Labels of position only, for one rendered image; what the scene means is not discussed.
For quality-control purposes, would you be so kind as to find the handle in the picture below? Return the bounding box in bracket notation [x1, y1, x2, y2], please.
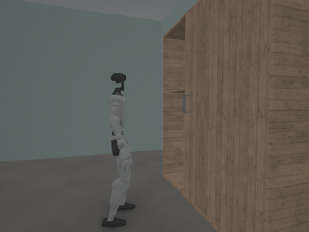
[182, 94, 190, 113]

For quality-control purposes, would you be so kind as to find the right robot forearm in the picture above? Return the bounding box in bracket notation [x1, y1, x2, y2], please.
[111, 116, 126, 150]

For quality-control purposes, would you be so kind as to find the right robot upper arm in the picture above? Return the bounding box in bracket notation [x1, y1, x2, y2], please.
[109, 95, 122, 124]

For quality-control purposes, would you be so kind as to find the right robot hand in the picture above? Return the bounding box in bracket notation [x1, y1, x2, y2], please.
[119, 147, 134, 172]

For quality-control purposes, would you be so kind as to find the robot right foot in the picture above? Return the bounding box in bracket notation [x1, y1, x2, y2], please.
[101, 217, 126, 227]

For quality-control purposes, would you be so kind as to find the wardrobe door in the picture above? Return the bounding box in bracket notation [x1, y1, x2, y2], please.
[246, 0, 273, 232]
[184, 0, 252, 232]

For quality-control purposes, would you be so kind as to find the robot left thigh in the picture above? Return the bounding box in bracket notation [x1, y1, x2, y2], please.
[124, 139, 131, 178]

